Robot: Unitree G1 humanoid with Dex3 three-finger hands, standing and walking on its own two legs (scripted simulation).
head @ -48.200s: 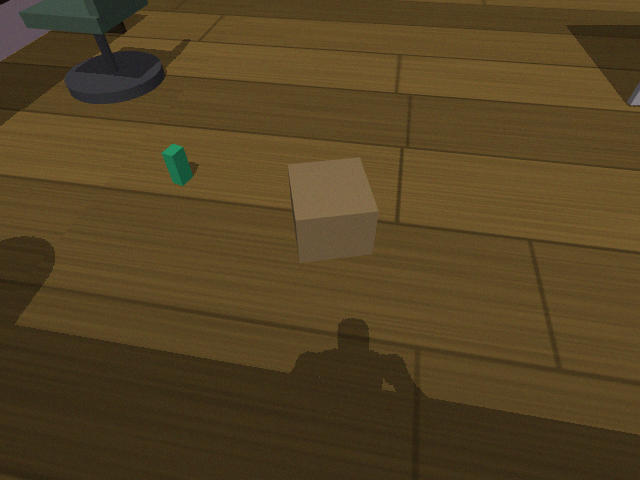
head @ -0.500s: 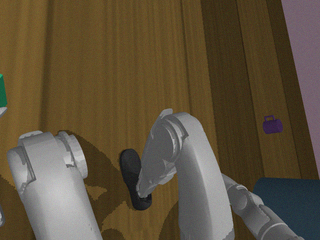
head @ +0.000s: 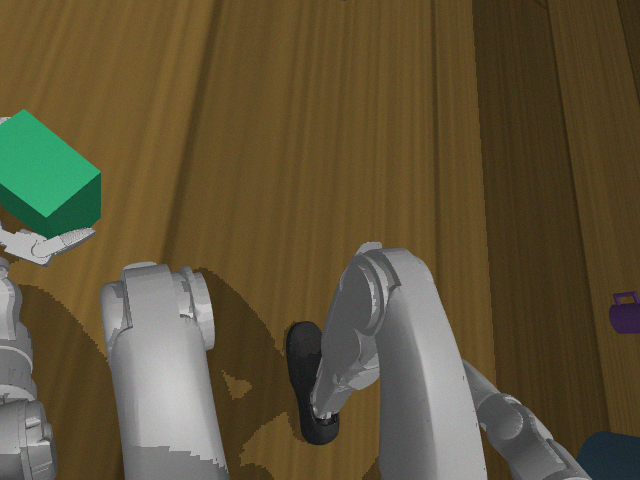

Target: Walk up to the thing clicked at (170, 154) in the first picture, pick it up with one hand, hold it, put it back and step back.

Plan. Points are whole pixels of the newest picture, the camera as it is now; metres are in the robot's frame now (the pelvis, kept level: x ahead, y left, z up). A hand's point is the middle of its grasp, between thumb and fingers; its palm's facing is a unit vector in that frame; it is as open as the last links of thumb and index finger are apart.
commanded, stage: settle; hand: left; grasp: from the side
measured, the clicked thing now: (47, 192) +0.41 +0.28 -0.12
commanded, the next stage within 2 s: hold in 0.16 s
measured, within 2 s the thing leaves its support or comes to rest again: neither
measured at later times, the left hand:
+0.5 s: hand (2, 162) +0.39 +0.29 +0.00, palm faces +0.24 -0.97 -0.06, open 12.6 cm
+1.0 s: hand out of the picture +0.36 +0.26 +0.21, palm faces +0.26 -0.96 -0.03, open 12.6 cm
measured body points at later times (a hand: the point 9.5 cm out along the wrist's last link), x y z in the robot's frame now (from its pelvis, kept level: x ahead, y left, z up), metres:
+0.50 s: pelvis +0.02 -0.01 +0.04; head +0.20 +0.09 +0.43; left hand +0.37 +0.34 +0.00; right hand +0.21 -0.25 -0.07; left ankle +0.08 +0.12 -0.27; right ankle +0.15 -0.13 -0.27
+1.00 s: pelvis +0.03 -0.01 +0.19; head +0.19 +0.04 +0.60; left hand +0.34 +0.31 +0.21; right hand +0.27 -0.22 +0.07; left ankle +0.08 +0.11 -0.27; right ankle +0.15 -0.13 -0.27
